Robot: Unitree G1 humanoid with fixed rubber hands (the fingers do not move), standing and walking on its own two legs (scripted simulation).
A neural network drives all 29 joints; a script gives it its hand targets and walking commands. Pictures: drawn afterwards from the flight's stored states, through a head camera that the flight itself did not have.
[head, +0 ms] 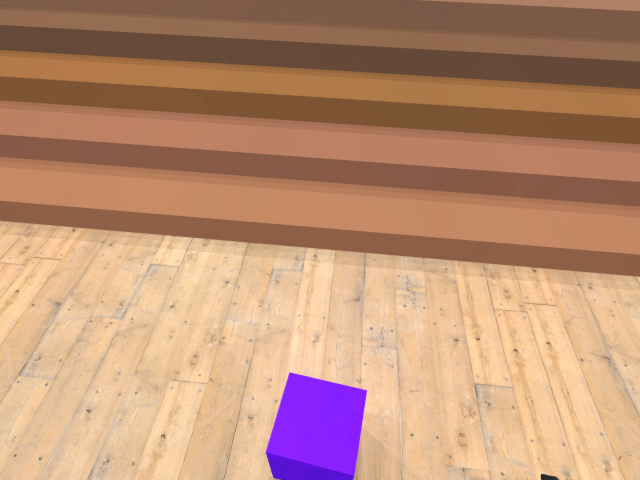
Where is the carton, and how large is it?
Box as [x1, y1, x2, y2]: [266, 372, 366, 479]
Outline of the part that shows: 289,372 266,450 266,454 273,477 280,479 352,479 354,474 366,390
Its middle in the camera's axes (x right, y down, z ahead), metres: +0.00 +0.53 +1.05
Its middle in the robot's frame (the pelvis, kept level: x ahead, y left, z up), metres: +0.39 +0.00 -0.66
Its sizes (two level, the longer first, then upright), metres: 0.210 0.200 0.250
